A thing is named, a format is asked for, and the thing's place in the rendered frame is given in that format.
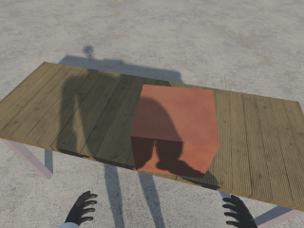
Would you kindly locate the table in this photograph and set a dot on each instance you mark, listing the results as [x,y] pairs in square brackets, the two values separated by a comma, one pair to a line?
[89,113]

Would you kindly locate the carton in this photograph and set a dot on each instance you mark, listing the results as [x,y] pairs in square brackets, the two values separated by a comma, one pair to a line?
[175,131]

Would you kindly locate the robot left hand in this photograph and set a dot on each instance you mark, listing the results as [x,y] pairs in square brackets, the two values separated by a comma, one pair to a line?
[76,212]

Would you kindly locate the robot right hand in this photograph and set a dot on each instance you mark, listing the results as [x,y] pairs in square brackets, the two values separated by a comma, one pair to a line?
[243,214]

